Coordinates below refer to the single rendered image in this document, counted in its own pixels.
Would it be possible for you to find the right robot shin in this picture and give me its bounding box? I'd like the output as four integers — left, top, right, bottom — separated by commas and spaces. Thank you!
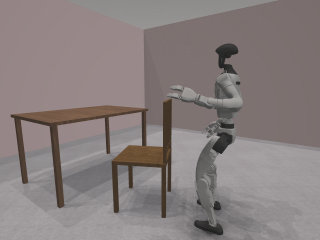
205, 172, 217, 202

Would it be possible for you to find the chair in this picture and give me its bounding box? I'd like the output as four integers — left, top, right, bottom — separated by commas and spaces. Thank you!
111, 99, 172, 218

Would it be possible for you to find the right robot hand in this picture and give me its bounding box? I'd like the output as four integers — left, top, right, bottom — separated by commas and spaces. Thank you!
202, 121, 220, 138

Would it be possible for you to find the left robot upper arm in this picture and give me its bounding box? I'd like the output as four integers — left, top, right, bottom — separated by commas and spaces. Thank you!
215, 73, 243, 113

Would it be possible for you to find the left robot hand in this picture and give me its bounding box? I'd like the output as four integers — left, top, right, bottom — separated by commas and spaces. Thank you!
166, 85, 197, 103

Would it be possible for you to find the table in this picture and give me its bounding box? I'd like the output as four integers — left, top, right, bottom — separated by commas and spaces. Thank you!
10, 105, 149, 208

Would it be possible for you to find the robot shin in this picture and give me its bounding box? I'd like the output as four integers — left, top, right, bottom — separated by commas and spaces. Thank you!
205, 172, 217, 202
194, 178, 216, 227

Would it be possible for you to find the left robot shin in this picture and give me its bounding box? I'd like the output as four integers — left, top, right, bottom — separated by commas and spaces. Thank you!
194, 178, 216, 227

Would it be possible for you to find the left robot forearm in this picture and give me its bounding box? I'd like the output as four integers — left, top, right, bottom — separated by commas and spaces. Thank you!
194, 94, 242, 111

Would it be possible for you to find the right robot forearm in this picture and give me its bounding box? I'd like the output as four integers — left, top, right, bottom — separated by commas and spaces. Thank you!
216, 118, 221, 126

